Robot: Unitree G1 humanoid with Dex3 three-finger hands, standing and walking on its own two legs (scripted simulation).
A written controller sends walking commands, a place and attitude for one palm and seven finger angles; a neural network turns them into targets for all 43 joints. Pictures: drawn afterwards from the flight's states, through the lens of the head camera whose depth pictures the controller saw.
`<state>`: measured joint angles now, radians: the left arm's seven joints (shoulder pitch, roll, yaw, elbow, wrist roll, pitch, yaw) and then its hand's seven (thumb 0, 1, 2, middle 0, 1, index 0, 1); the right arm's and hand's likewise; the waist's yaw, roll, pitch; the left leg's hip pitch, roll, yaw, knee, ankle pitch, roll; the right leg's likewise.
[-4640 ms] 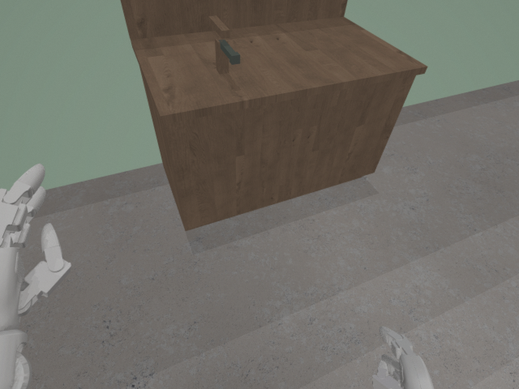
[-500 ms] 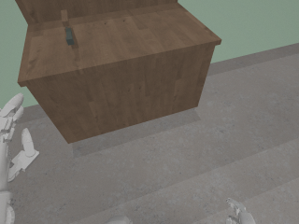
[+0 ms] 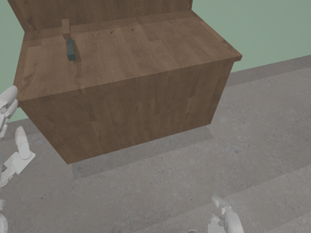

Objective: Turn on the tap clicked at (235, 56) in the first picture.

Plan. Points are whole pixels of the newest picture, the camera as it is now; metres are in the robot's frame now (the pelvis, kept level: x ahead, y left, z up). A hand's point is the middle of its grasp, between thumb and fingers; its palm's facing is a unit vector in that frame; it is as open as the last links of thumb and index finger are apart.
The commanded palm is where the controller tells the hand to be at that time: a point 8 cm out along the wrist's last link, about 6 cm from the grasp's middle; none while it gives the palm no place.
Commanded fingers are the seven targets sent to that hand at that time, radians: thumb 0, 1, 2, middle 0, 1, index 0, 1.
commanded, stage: take the last steps up to it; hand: left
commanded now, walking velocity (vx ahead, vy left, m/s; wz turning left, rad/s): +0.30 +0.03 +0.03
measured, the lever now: (71, 56) +0.72 +0.39 +0.04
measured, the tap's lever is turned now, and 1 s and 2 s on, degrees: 0 0 0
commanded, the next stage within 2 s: come to a stop and stand still in 1.14 s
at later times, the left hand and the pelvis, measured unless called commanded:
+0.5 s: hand (55, 101) +0.34 +0.24 +0.19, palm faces +0.43 -0.80 -0.42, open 7.4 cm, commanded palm +0.29 +0.28 +0.18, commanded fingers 0.00 0.90 0.90 -0.20 -0.30 -0.20 -0.30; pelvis +0.13 +0.00 -0.01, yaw +1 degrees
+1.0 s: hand (89, 77) +0.44 +0.20 +0.17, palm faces +0.43 -0.77 -0.47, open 7.4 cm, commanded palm +0.38 +0.24 +0.18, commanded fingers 0.00 0.90 0.90 -0.20 -0.30 -0.20 -0.30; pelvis +0.23 -0.04 +0.00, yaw +2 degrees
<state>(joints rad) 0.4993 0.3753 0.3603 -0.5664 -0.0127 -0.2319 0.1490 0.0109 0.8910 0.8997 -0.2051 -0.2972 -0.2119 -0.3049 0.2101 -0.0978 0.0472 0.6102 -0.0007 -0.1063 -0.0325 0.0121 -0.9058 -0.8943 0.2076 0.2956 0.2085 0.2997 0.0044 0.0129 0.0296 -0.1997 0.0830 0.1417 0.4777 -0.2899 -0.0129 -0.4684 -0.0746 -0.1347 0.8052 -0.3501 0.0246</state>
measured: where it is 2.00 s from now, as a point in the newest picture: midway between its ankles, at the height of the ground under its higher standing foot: (166, 223)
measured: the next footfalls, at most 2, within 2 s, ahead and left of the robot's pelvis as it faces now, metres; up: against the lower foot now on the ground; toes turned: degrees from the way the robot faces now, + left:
right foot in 0.08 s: +0.12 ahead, -0.11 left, +0.00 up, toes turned -9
left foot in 0.48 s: +0.22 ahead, +0.12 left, +0.00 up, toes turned +10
